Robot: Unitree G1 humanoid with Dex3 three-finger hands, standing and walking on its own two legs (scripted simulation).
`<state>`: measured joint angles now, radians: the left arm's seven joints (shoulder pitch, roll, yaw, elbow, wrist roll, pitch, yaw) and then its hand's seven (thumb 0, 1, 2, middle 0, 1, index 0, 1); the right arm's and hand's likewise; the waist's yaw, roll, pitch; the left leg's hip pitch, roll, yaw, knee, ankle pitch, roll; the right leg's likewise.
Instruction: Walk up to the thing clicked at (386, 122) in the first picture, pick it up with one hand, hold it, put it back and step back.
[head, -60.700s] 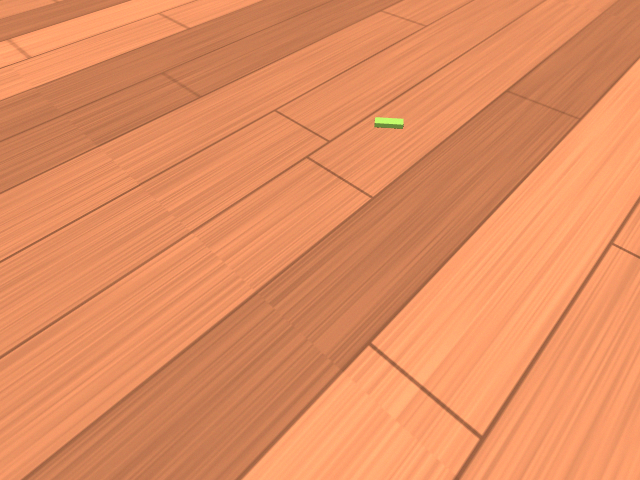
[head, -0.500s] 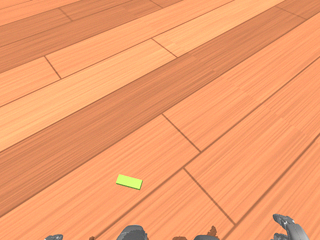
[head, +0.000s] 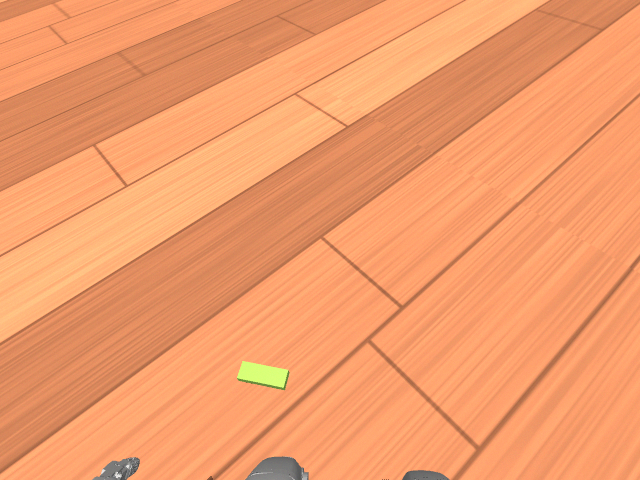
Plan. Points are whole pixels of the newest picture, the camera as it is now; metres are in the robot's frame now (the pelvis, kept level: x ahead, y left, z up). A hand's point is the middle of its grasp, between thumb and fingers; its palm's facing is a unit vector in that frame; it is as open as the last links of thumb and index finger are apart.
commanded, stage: walk up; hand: left
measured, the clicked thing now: (263, 375) +0.48 +0.27 -0.75
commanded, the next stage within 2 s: stand in 0.52 s
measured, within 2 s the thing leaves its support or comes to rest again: neither
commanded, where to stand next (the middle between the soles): +0.13 +0.06 m, yaw -4 degrees
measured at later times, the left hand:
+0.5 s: hand out of the picture +0.10 +0.28 -0.15, palm faces -0.02 -0.94 -0.33, open 7.4 cm
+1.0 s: hand out of the picture +0.11 +0.29 -0.13, palm faces -0.03 -0.93 -0.37, open 7.4 cm
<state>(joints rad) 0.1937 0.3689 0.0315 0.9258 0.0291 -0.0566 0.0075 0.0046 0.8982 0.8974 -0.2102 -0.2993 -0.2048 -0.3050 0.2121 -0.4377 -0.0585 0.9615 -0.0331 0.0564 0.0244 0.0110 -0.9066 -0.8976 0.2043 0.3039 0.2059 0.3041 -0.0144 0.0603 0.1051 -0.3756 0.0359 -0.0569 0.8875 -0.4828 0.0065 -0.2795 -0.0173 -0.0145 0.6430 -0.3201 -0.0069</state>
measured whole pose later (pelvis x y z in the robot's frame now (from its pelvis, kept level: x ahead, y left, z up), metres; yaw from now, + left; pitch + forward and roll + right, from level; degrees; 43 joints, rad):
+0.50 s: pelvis +0.02 +0.03 +0.01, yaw -1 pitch -3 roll +0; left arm 0.14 0.36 0.00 1.06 -0.01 -0.01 -0.02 0.01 0.90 0.90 -0.21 -0.30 -0.20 -0.30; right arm 0.09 -0.36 0.00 1.03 0.01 -0.02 0.00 0.01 -0.90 -0.90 0.21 0.30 0.21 0.30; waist 0.02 -0.01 0.08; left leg -0.17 0.05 0.02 0.52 -0.30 -0.03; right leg -0.21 -0.01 0.04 0.53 -0.27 0.02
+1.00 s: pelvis +0.01 +0.02 +0.02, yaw +0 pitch -3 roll +0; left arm 0.07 0.37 0.01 1.15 0.01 -0.02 -0.01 0.00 0.90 0.90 -0.21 -0.30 -0.20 -0.30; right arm 0.09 -0.36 -0.01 1.16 -0.01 0.00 0.02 0.01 -0.91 -0.90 0.21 0.30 0.21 0.30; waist -0.01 0.01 0.06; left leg -0.10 0.05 0.00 0.32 -0.18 -0.04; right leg -0.13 -0.01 0.02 0.34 -0.17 0.02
